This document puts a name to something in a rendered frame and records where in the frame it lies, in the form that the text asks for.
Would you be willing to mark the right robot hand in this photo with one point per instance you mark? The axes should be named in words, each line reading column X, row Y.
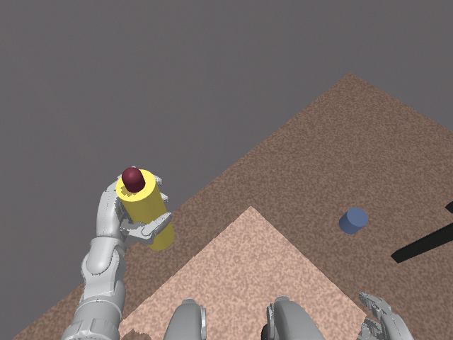
column 392, row 326

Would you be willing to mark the left robot arm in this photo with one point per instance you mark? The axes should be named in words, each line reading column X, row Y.
column 100, row 308

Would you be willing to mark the left robot hand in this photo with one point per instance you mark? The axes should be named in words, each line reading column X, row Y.
column 113, row 219

